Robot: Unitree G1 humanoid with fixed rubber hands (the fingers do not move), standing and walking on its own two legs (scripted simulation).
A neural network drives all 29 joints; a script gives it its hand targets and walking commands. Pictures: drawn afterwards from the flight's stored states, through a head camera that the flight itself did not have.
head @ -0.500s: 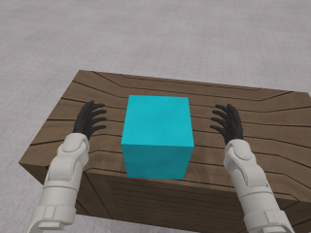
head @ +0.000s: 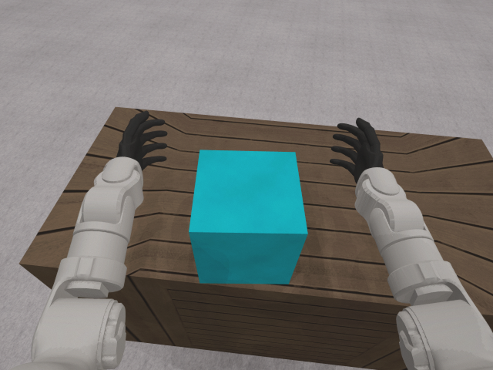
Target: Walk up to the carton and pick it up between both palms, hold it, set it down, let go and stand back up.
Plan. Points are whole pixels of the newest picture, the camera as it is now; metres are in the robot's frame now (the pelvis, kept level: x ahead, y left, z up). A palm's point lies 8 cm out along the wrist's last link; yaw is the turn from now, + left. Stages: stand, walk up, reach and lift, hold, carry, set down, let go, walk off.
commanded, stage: reach and lift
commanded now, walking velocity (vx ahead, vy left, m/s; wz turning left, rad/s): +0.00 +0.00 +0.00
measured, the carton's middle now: (246, 219) +0.40 +0.00 -0.03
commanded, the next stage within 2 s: none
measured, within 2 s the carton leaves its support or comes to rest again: neither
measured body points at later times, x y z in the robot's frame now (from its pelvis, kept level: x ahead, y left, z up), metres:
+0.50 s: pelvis -0.01 +0.00 -0.02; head +0.04 +0.01 +0.43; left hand +0.40 +0.17 +0.01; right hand +0.39 -0.16 +0.01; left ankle +0.00 +0.12 -0.75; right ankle +0.00 -0.11 -0.75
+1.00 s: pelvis -0.04 +0.00 -0.03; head +0.03 +0.01 +0.41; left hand +0.40 +0.14 +0.01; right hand +0.38 -0.14 +0.00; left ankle +0.00 +0.12 -0.75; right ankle +0.00 -0.11 -0.75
